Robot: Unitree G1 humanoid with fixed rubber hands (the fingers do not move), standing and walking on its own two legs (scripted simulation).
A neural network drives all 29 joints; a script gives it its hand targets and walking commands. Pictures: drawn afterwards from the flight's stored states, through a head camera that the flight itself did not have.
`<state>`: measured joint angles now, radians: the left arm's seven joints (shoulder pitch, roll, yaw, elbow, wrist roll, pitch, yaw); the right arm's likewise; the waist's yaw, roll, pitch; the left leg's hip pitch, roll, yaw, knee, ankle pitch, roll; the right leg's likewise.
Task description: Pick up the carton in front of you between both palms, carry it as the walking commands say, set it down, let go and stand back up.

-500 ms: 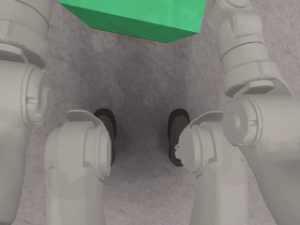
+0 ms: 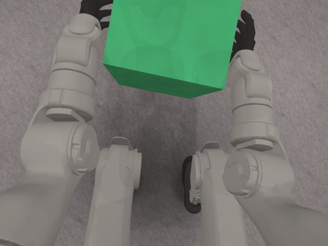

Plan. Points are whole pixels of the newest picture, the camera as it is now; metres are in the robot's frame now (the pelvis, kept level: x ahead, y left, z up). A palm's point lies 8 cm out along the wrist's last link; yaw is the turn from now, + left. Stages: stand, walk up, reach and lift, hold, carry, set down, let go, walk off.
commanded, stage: reach and lift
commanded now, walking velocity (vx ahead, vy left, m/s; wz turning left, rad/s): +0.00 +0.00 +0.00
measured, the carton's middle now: (166, 43) +0.55 +0.03 -0.15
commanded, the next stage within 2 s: none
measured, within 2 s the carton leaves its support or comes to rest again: neither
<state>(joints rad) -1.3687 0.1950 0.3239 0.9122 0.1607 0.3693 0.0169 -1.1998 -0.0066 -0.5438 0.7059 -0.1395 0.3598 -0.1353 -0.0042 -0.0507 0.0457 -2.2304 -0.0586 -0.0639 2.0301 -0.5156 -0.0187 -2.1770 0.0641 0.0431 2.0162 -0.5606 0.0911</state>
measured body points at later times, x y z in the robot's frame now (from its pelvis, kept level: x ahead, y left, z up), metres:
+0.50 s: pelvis +0.00 +0.00 +0.11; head +0.25 +0.04 +0.48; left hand +0.51 +0.18 +0.05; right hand +0.50 -0.13 +0.06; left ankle +0.12 +0.12 -0.38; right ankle +0.11 -0.14 -0.38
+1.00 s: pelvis +0.06 -0.01 +0.25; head +0.21 +0.02 +0.67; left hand +0.45 +0.16 +0.20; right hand +0.45 -0.14 +0.21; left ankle +0.12 +0.12 -0.38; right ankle +0.11 -0.14 -0.38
